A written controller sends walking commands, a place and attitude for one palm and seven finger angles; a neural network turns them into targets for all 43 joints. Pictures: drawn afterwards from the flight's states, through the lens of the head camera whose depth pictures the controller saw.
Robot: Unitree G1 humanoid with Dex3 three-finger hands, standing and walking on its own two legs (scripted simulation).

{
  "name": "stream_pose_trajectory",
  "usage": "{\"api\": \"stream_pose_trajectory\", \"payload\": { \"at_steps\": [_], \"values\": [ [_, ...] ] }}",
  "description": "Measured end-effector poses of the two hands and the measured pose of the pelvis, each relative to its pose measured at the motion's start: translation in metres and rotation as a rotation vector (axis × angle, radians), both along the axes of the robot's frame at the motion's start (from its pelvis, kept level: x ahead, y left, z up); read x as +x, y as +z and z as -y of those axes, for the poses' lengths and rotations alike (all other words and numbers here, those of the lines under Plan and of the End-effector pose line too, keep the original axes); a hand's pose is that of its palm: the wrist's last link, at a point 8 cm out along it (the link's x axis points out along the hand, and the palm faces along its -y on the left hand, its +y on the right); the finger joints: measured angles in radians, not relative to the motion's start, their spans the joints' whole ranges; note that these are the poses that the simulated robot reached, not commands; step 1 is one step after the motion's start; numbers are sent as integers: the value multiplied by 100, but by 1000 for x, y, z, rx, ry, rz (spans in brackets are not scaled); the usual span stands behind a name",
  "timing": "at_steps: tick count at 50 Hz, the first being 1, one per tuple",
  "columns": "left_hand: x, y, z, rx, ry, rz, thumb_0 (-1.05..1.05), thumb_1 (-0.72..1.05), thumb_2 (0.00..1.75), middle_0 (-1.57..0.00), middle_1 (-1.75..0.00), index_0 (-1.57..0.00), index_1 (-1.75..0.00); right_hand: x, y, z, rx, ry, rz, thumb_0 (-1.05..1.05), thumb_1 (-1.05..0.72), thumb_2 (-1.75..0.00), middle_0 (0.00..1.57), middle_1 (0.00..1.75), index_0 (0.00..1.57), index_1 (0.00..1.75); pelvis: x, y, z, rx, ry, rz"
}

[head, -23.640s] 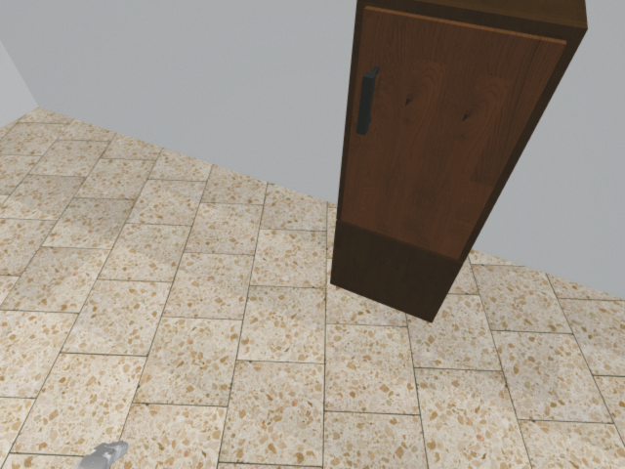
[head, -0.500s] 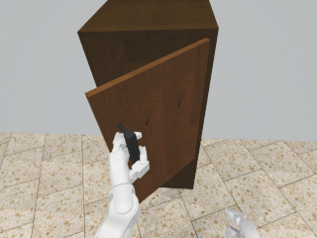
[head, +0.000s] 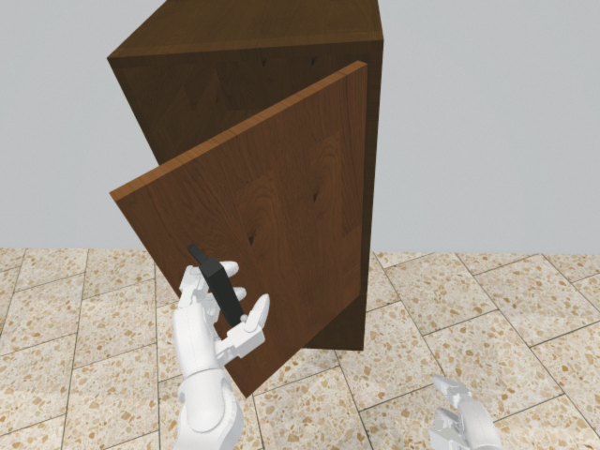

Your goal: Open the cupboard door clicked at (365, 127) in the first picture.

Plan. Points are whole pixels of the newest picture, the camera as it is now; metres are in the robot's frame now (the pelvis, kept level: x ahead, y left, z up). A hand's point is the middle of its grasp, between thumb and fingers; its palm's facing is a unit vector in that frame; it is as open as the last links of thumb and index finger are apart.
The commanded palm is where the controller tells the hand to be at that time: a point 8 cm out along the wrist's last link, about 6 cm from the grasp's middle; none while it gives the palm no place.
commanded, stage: open thumb and fingers to let go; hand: left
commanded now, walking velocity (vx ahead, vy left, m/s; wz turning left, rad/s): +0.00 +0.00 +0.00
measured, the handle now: (217, 287) +0.31 +0.12 +0.09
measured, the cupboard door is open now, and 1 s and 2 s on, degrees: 47 56 68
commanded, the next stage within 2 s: slide the hand sideways off the handle in 0.52 s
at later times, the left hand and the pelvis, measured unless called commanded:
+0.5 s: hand (255, 322) +0.26 +0.06 +0.08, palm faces +0.39 -0.92 -0.05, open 15.2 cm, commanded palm +0.22 +0.12 +0.08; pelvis +0.01 -0.05 -0.01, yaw -2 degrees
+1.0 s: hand (280, 357) +0.22 +0.03 +0.07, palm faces +0.41 -0.78 -0.46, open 15.4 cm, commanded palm none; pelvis -0.03 -0.23 -0.03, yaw +8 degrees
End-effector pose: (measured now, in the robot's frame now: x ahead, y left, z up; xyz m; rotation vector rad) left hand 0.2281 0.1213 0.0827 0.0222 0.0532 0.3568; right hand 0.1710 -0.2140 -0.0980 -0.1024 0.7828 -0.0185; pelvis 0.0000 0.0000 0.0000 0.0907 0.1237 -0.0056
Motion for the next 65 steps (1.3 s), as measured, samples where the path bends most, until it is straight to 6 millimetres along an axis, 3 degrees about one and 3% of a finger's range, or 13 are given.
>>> {"api": "stream_pose_trajectory", "payload": {
  "at_steps": [14, 23, 35, 42, 45, 50, 52, 54, 57, 59, 60, 62, 65],
  "values": [
    [-2, -1, 11, 5, 47, 1, 0, -36, 36, -29, -115, -28, -114, -9, -12, 29, 3, -33, -52, 1, -90, -90, 20, 30, 20, 30, 4, -2, 24, 27, -19, -8],
    [-4, 0, 15, 22, 51, 11, 0, -48, 31, -23, -81, -19, -81, -11, -20, 57, 8, -62, -62, 1, -90, -90, 20, 30, 20, 30, 7, -4, 46, 47, -32, -13],
    [-20, 1, 22, 107, -23, -8, -1, -49, 30, -33, -50, -22, -61, -4, -29, 103, 29, -59, -63, 1, -90, -90, 20, 30, 20, 30, 5, -8, 96, 94, -39, -36],
    [-34, 10, 23, 312, -184, -119, -1, -50, 30, -31, -41, -13, -49, -9, -36, 156, 25, -42, -48, 1, -90, -90, 20, 30, 20, 30, -8, -9, 151, 120, 38, -5],
    [-31, 13, 25, 365, -64, -169, -1, -50, 30, -39, -43, -19, -56, -46, -42, 201, -7, -102, -68, 0, -90, -90, 21, 30, 20, 30, -22, -11, 184, 104, 99, 69],
    [-46, 13, 57, 392, 137, -231, -1, -49, 30, -42, -44, -22, -65, -113, -110, 274, -64, -26, -270, 0, -90, -90, 20, 30, 20, 30, -29, -34, 230, 44, 145, 198],
    [-66, 3, 79, 433, 148, -174, -1, -49, 30, -36, -40, -19, -60, -115, -133, 300, -47, 38, -323, 0, -90, -90, 20, 30, 20, 30, -26, -54, 259, 68, 142, 244],
    [-90, -30, 96, 483, 154, -183, 0, -49, 31, -30, -37, -15, -53, -103, -157, 326, -47, 46, -286, 1, -90, -90, 20, 30, 20, 30, -26, -89, 290, 115, 134, 280],
    [-139, -116, 127, 422, 154, -414, 0, -49, 31, -23, -34, -13, -44, -79, -180, 358, -52, -4, -152, 1, -90, -90, 20, 30, 20, 30, -48, -127, 315, 87, 122, 353],
    [-176, -175, 161, 336, 114, -630, 0, -48, 31, -20, -33, -13, -40, -83, -182, 372, -12, -63, -61, 1, -91, -90, 20, 30, 19, 30, -73, -134, 322, 44, 76, 389],
    [-194, -199, 182, 292, 76, -741, 0, -48, 31, -19, -32, -13, -38, -98, -180, 377, 7, -94, -34, 1, -91, -90, 20, 30, 19, 30, -87, -132, 326, 6, 56, 402],
    [-223, -236, 226, 225, -25, -888, -1, -48, 31, -17, -31, -13, -35, -153, -170, 387, 38, -148, -32, 0, -91, -90, 20, 30, 19, 30, -119, -127, 344, -41, 39, 400],
    [-244, -269, 295, 146, -168, -886, -1, -48, 31, -16, -31, -14, -33, -286, -152, 410, 14, -175, -164, 0, -91, -90, 20, 30, 19, 30, -170, -121, 391, -33, 32, 369]
  ]
}}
